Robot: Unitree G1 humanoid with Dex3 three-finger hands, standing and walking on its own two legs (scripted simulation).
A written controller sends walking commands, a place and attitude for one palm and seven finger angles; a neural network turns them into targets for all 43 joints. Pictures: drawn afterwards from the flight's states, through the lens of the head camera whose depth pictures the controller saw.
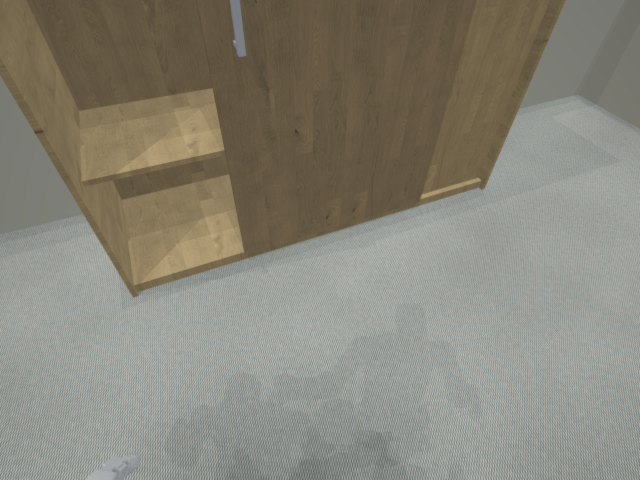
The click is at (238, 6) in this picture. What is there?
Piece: wardrobe's sliding door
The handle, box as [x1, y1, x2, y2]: [230, 0, 245, 56]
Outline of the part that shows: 230,0 235,35 233,43 237,50 237,54 239,56 245,55 239,0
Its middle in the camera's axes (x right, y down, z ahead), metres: -0.21 -0.54 +0.90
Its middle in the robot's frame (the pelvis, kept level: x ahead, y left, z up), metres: +1.04 +0.27 +0.17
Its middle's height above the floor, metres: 0.94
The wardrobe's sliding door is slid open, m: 0.42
